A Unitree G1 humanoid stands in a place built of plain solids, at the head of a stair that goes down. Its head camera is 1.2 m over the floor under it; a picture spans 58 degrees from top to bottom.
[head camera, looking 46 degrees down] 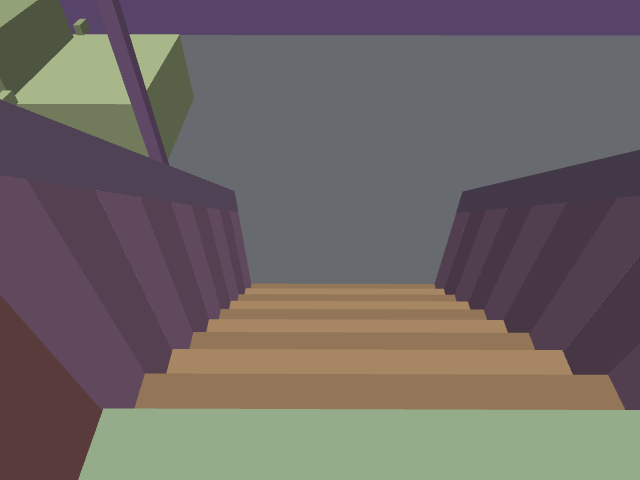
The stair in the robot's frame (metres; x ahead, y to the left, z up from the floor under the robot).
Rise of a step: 0.20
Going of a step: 0.21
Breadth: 1.60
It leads straight ahead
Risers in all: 10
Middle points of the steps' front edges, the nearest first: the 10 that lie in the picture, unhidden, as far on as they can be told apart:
0.50 -0.19 0.00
0.71 -0.19 -0.20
0.91 -0.20 -0.40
1.12 -0.20 -0.59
1.33 -0.20 -0.79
1.53 -0.20 -0.99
1.74 -0.20 -1.19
1.94 -0.20 -1.39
2.15 -0.20 -1.59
2.36 -0.20 -1.79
